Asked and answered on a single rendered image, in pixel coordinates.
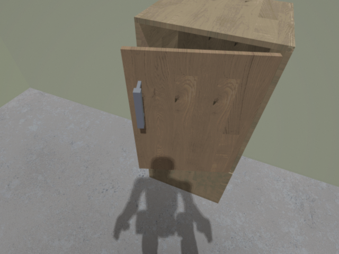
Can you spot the handle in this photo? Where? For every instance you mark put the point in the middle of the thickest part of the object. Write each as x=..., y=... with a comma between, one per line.
x=137, y=97

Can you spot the cupboard door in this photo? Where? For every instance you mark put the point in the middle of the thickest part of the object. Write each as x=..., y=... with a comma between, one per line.
x=198, y=104

